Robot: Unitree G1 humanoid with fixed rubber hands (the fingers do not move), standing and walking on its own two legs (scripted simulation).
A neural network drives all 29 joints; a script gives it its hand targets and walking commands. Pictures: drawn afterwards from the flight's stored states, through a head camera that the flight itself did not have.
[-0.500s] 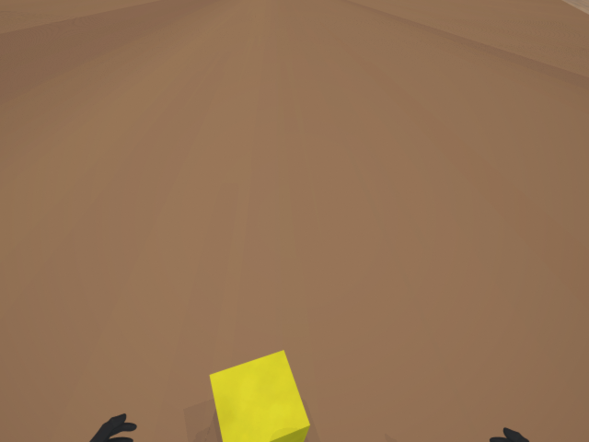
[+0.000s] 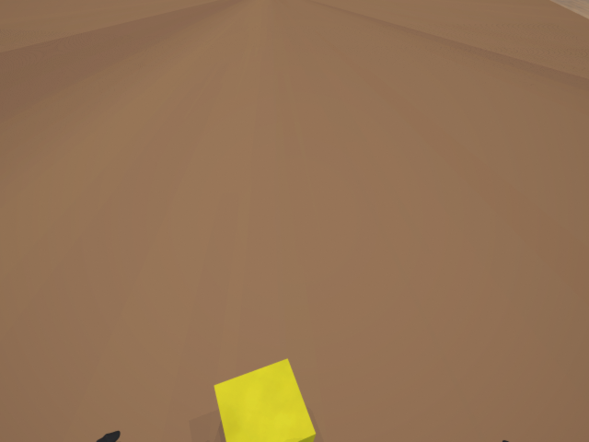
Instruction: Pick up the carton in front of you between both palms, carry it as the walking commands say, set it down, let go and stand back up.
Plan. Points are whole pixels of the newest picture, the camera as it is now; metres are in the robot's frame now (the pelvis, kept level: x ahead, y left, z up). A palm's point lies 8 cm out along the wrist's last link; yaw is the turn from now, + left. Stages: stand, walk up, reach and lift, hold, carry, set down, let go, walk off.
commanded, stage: stand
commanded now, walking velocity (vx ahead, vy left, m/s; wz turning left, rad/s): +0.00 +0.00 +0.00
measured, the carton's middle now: (263, 422) +0.34 +0.08 -0.65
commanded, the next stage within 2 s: none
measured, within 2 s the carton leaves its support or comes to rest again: neither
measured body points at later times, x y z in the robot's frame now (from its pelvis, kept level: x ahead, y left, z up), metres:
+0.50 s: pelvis -0.02 +0.00 +0.00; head -0.02 +0.01 +0.45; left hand +0.08 +0.30 -0.12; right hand +0.09 -0.32 -0.10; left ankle +0.00 +0.10 -0.74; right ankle -0.06 -0.15 -0.74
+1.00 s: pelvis -0.02 -0.01 +0.01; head -0.02 +0.01 +0.46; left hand +0.07 +0.31 -0.12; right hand +0.09 -0.32 -0.10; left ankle +0.00 +0.10 -0.74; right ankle -0.06 -0.15 -0.74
